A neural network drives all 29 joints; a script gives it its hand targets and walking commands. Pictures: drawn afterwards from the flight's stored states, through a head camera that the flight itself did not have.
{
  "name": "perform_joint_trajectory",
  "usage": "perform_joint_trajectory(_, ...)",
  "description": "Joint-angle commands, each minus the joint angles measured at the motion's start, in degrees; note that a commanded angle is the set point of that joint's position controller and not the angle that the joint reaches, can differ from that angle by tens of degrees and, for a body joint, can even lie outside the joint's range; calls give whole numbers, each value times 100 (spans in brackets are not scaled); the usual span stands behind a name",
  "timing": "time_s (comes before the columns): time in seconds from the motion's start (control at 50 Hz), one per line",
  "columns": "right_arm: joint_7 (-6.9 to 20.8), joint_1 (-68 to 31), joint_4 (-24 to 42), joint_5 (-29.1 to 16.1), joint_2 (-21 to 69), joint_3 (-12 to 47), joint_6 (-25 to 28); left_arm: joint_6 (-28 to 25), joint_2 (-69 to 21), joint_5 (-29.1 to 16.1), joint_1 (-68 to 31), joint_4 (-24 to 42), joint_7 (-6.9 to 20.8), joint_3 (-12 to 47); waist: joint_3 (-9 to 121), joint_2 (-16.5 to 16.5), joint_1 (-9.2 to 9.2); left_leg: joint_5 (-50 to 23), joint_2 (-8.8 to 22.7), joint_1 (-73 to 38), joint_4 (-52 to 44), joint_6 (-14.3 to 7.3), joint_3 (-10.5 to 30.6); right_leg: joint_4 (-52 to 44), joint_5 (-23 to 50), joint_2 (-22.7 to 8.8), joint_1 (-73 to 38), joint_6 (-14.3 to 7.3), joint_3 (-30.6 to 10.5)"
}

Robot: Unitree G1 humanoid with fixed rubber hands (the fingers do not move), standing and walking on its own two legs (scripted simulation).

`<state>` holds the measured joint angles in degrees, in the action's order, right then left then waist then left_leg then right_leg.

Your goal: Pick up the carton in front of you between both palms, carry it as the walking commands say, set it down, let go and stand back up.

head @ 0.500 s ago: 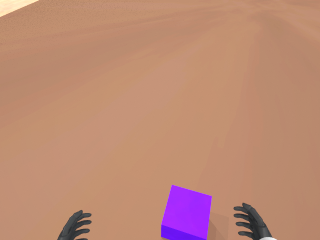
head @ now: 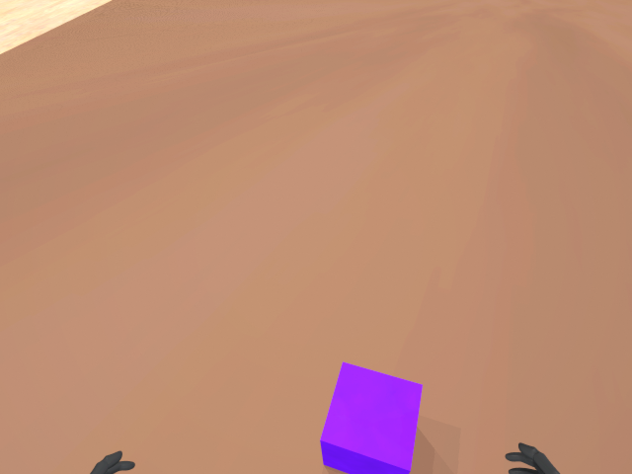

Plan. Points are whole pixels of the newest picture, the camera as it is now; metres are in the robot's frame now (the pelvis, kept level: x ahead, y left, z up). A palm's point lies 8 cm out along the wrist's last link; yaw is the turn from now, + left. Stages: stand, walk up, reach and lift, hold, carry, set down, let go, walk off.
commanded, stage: stand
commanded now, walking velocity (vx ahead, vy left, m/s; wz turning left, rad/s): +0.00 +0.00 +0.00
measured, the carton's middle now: (370, 426) +0.38 -0.11 -0.64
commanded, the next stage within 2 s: none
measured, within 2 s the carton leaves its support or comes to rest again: neither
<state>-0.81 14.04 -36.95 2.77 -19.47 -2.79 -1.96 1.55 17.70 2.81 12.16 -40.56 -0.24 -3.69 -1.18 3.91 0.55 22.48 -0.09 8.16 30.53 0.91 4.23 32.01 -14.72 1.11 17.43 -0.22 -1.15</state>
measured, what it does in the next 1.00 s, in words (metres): stands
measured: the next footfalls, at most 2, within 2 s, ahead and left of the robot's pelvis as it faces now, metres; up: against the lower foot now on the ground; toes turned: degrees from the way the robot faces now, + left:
none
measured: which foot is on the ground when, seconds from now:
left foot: down 0.00-1.00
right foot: down 0.00-1.00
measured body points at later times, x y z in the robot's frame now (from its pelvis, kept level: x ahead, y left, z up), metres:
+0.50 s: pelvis +0.01 -0.01 +0.01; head +0.02 -0.03 +0.45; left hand +0.12 +0.29 -0.09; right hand +0.14 -0.30 -0.11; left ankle -0.07 +0.14 -0.73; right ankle +0.02 -0.12 -0.73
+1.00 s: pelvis -0.01 -0.01 +0.01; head -0.01 -0.03 +0.46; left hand +0.09 +0.31 -0.09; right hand +0.10 -0.31 -0.12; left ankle -0.07 +0.14 -0.73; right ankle +0.02 -0.12 -0.73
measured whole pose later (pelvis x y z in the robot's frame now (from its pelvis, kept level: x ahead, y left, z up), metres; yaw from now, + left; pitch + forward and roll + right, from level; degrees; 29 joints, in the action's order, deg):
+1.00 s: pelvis -0.01 -0.01 +0.01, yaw +1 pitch -2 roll +0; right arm -1.6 11.7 -52.8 1.7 -22.5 0.4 0.7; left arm 0.3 20.2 1.1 6.9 -57.4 -0.2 -2.1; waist -1.7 2.5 0.7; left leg 17.6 0.1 2.7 22.4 1.5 5.7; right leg 25.1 -11.1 0.7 11.9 -0.8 0.3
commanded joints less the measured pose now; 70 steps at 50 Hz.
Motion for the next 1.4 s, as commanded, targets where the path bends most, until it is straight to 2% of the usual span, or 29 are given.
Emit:
perform_joint_trajectory(0.0, -36, -184, 261, 0, -665, -115, 182, -138, 786, -33, -275, 255, -27, -166, 377, -473, 2, -1348, 254, 326, -449, -95, 175, -517, 955, -425, -588, -124, -389)
perform_joint_trajectory(0.1, -96, -97, -45, -31, -794, -74, 206, -150, 926, -64, -246, -44, -79, -139, 460, -418, -8, -1903, 315, 191, -430, -59, 195, -422, 1645, -490, -814, -162, -365)
perform_joint_trajectory(0.28, -136, -136, -426, -68, -896, -1, 237, -165, 1027, -89, -380, -452, -99, -115, 383, -345, 6, -2132, 367, 126, -564, -41, 241, -506, 1911, -565, -1016, -180, -382)
perform_joint_trajectory(0.82, -109, -303, -1205, -98, -1121, 128, 317, -173, 1211, -162, -717, -1293, -31, -49, 69, -343, 26, -1429, 456, 236, -1163, -119, 370, -1012, 1006, -634, -1180, -150, -489)
perform_joint_trajectory(1.38, -71, -419, -1614, -130, -1255, 151, 331, -207, 1355, -214, -843, -1700, -13, 46, 108, -360, 24, -1488, 505, 147, -1347, -143, 379, -1166, 1134, -697, -1215, -176, -541)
